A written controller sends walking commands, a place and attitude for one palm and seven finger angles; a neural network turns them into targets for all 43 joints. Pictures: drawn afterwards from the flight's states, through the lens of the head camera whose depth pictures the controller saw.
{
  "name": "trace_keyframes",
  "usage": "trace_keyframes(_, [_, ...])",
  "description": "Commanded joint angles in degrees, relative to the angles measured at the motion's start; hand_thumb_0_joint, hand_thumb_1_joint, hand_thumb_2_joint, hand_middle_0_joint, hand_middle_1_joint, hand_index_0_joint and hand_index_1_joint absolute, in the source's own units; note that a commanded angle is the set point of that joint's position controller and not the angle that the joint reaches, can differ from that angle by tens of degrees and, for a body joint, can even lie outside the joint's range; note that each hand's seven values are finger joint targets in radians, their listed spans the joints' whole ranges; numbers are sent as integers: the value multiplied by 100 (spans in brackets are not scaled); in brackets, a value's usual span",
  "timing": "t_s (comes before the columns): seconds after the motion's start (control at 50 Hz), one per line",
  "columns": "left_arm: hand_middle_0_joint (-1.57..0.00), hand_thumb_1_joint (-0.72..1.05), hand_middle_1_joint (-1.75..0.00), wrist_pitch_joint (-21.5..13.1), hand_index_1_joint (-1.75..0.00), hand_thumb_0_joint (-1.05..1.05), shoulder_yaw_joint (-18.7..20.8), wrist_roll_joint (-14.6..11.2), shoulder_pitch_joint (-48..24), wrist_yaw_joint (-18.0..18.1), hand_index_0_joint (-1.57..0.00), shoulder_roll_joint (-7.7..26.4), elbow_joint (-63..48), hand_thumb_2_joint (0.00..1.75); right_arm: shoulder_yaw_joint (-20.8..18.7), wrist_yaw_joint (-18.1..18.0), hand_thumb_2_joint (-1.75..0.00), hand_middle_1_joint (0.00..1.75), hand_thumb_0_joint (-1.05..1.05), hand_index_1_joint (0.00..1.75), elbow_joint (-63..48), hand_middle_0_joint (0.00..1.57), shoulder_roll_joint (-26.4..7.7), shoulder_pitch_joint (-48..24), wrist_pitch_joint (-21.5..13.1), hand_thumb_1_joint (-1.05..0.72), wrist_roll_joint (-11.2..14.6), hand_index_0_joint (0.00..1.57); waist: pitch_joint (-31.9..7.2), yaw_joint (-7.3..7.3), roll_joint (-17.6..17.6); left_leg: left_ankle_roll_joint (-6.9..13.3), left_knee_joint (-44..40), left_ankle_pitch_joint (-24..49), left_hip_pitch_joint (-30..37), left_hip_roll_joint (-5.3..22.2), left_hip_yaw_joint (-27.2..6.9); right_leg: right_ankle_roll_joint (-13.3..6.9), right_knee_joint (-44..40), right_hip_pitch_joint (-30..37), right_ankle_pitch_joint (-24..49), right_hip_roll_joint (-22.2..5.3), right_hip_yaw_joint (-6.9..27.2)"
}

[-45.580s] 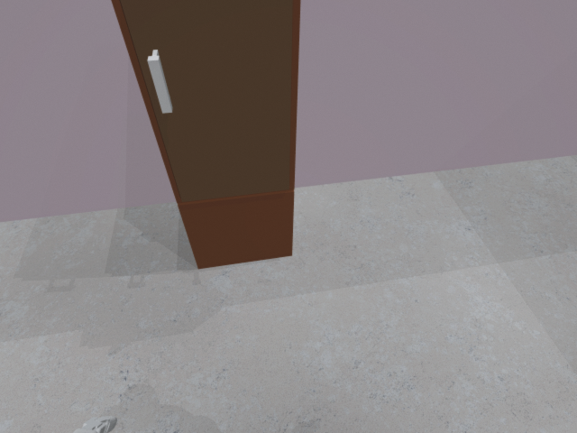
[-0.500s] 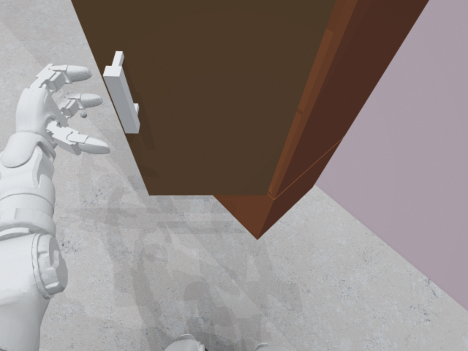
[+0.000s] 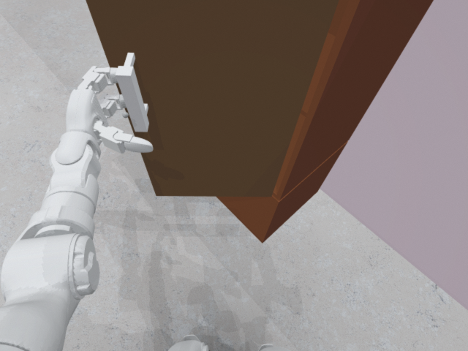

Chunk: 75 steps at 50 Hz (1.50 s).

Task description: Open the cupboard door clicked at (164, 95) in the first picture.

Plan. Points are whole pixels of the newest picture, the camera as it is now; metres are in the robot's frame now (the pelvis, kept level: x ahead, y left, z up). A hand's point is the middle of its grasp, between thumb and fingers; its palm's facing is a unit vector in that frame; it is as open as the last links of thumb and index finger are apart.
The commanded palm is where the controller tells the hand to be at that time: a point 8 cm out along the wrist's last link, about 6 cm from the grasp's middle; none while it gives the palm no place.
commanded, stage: slide the fingers in behind the handle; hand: left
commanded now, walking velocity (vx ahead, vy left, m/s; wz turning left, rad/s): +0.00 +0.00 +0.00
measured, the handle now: (136, 93) +0.54 +0.15 +0.11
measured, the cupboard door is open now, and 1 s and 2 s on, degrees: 48 48 48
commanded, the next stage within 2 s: close the thumb around the handle in 0.96 s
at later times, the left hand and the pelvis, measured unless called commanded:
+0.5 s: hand (147, 112) +0.49 +0.13 +0.11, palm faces +0.02 -1.00 -0.01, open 13.9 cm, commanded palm +0.46 +0.18 +0.11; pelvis +0.00 -0.03 +0.00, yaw -1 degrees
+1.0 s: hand (145, 114) +0.48 +0.13 +0.11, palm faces +0.01 -1.00 +0.01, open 14.0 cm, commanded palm +0.46 +0.18 +0.11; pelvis +0.01 -0.04 +0.00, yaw +0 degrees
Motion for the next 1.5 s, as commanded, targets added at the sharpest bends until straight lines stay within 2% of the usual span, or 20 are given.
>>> trace_keyframes(0.0, [-30,-50,-120,-435,-120,0,248,-49,-2974,190,-30,1333,-977,30,-341,-58,-90,30,0,30,-283,20,-1092,796,-153,-90,-44,20,-2092,-137,217,-386,-545,1723,2947,350,-1190,13,-474,-785,1138,69,223])
trace_keyframes(0.14, [-30,-50,-120,-516,-120,0,-20,21,-2771,202,-30,987,-1309,30,-346,-2,-90,30,0,30,-381,20,-988,744,-196,-90,-33,20,-2545,-51,338,-332,-373,2224,2955,258,-908,48,-439,-358,1777,71,318])
trace_keyframes(0.2, [-30,-50,-120,-430,-120,0,-90,-97,-2744,127,-30,853,-1050,30,-334,-10,-90,30,0,30,-348,20,-994,743,-176,-90,-5,20,-2079,-170,23,-243,-380,1845,2551,207,-789,61,-550,-258,1769,84,352])
trace_keyframes(0.22, [-30,-50,-120,-374,-120,0,166,-113,-2717,141,-30,1197,-944,30,-339,-33,-90,30,0,30,-321,20,-1049,768,-155,-90,5,20,-1990,-124,-145,-223,-416,1711,2304,196,-756,75,-576,-122,1797,71,398])
trace_keyframes(0.28, [-30,-50,-120,-193,-120,0,153,-124,-2812,151,-30,1252,-820,30,-289,-67,-90,30,0,30,-375,20,-1006,711,-159,-90,43,20,-1683,-160,-125,-162,-486,1256,1809,117,-603,121,-699,98,1711,11,530])
trace_keyframes(0.38, [-30,-50,-120,-506,-120,0,395,-16,-2809,262,-30,1586,-1521,30,-291,-51,-90,30,0,30,-456,20,-921,711,-213,-90,14,20,-2508,43,449,-181,-361,1781,2118,87,-542,109,-539,514,2300,-20,640])
trace_keyframes(0.5, [-30,-50,-120,-428,-120,0,229,-188,-2296,42,-30,1271,-1449,30,-311,-27,-90,30,0,30,-500,20,-909,671,-172,-90,66,20,-2465,21,31,-121,-352,1822,1846,29,-404,223,-573,1005,3056,-65,756])
trace_keyframes(0.62, [-30,-50,-120,-166,-120,0,228,-232,-2294,-29,-30,1339,-1383,30,-287,-40,-90,30,0,30,-504,20,-917,604,-115,-90,105,20,-1922,-37,-219,-87,-425,1524,1440,-7,-362,343,-697,1065,3241,-170,885])
trace_keyframes(0.68, [-30,-50,-120,-248,-120,0,139,-260,-2344,-58,-30,1193,-1645,30,-304,-42,-90,30,0,30,-517,20,-890,572,-128,-90,102,20,-2203,-10,88,-111,-400,1722,1773,0,-373,295,-651,996,3281,-166,841])
trace_keyframes(0.76, [-30,-50,-120,-250,-120,0,274,-310,-2247,-77,-30,1312,-1449,30,-307,-42,-90,30,0,30,-480,20,-918,587,-122,-90,104,20,-2113,-23,-240,-107,-394,1679,1609,2,-387,356,-637,1082,3438,-189,874])
trace_keyframes(0.82, [-30,-50,-120,-302,-120,0,138,-252,-2353,-67,-30,1191,-1680,30,-327,-41,-90,30,0,30,-505,20,-902,520,-121,-90,108,20,-2364,21,172,-118,-371,1886,1971,-5,-392,266,-579,921,3279,-145,780])
trace_keyframes(0.94, [-30,-50,-120,-296,-120,0,226,-274,-2303,16,-30,1240,-1470,30,-312,-54,-90,30,0,30,-499,20,-927,523,-114,-90,101,20,-2214,6,-137,-122,-410,1855,1916,18,-446,241,-610,846,3062,-100,725])
trace_keyframes(1.04, [-30,-50,-120,-326,-120,0,127,-212,-2442,48,-30,1129,-1439,30,-329,-53,-90,30,0,30,-456,20,-931,552,-120,-90,81,20,-2235,-12,77,-145,-375,1957,2169,45,-504,176,-583,532,2798,-56,632])
trace_keyframes(1.14, [-32,-22,-123,-369,-123,0,415,-225,-2380,75,-32,1423,-1398,42,-323,-66,-90,30,0,30,-467,20,-952,586,-121,-90,63,20,-2300,56,-34,-152,-396,1990,2098,56,-510,164,-568,659,2779,-44,628])
trace_keyframes(1.2, [-33,-5,-125,-442,-125,0,168,-226,-2348,25,-33,1094,-1519,49,-322,-46,-90,30,0,30,-496,20,-899,579,-126,-90,62,20,-2385,23,158,-161,-348,2256,2376,72,-528,122,-522,514,2830,-8,552])
trace_keyframes(1.22, [-34,0,-125,-476,-125,0,307,-195,-2256,41,-34,1290,-1571,52,-341,-50,-90,30,0,30,-471,20,-931,590,-118,-90,53,20,-2423,104,254,-192,-364,2313,2435,97,-566,105,-504,463,2768,5,527])
trace_keyframes(1.28, [-35,17,-127,-459,-127,0,-90,-248,-2361,19,-35,734,-1597,59,-367,-24,-90,30,0,30,-438,20,-909,598,-136,-90,55,20,-2315,-31,166,-223,-383,2319,2690,148,-635,91,-542,129,2488,58,422])
trace_keyframes(1.32, [-36,28,-128,-443,-128,0,167,-281,-2163,65,-36,1012,-1595,64,-384,-29,-90,30,0,30,-433,20,-968,611,-120,-90,52,20,-2389,81,180,-232,-403,2374,2689,146,-646,76,-530,214,2478,60,431])
trace_keyframes(1.4, [-37,51,-131,-338,-131,0,103,-248,-2281,196,-37,896,-1304,73,-366,-38,-90,30,0,30,-394,20,-960,621,-116,-90,49,20,-1893,-14,-31,-218,-455,2064,2459,150,-656,77,-600,-1,2144,57,387])
trace_keyframes(1.48, [-39,73,-133,-482,-133,0,-99,-87,-2630,384,-39,702,-1520,83,-366,-11,-90,30,0,30,-388,20,-925,600,-175,-90,10,20,-2047,-27,278,-302,-505,1940,2758,204,-812,42,-532,-313,1727,61,333])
